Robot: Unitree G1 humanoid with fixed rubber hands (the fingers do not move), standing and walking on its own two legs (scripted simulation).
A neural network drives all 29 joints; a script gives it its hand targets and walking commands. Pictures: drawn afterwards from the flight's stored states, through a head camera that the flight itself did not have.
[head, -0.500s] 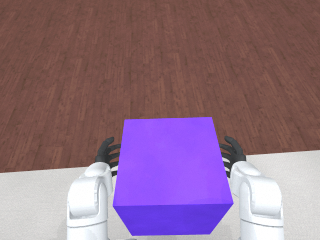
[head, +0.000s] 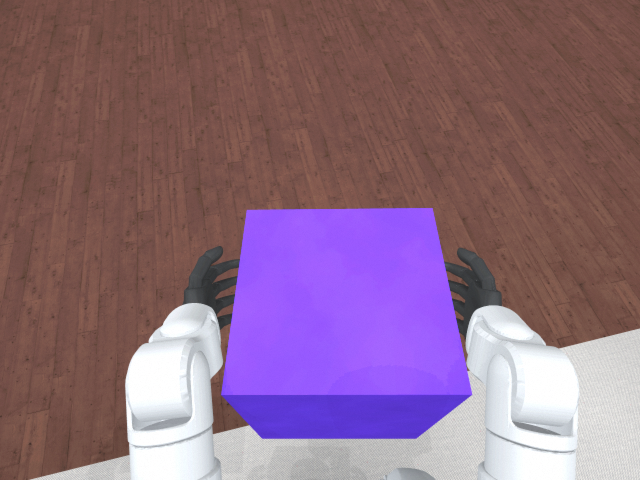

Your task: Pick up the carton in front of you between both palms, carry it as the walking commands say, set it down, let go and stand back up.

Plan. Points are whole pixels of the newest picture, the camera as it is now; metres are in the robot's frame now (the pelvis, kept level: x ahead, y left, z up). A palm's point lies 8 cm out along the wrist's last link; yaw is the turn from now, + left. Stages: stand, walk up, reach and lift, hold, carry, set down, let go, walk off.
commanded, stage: carry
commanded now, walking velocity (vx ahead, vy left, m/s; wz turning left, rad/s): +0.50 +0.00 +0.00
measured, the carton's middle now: (339, 334) +0.29 -0.01 +0.01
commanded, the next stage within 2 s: none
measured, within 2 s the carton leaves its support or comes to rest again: neither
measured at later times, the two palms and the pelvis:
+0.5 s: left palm (242, 68) +0.71 +0.13 +0.14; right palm (416, 59) +0.74 -0.16 +0.13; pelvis +0.32 -0.05 -0.01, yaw +3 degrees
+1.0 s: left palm out of the picture +1.06 +0.11 +0.16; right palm out of the picture +1.03 -0.19 +0.16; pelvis +0.66 -0.01 +0.03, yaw +1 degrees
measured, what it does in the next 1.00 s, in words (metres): climbs: right foot, then left foot 0.04 m higher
